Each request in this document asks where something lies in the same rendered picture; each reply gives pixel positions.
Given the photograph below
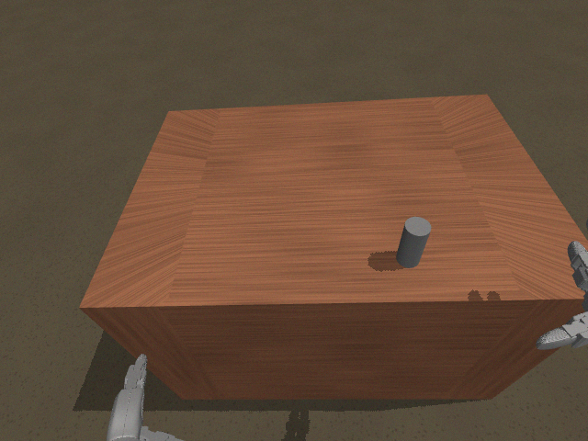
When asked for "left robot hand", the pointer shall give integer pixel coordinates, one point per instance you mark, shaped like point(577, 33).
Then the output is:
point(126, 419)

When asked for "right robot hand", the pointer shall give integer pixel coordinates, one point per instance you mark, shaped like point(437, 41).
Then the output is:
point(575, 331)

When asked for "can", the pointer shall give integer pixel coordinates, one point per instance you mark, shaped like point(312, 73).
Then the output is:
point(413, 240)

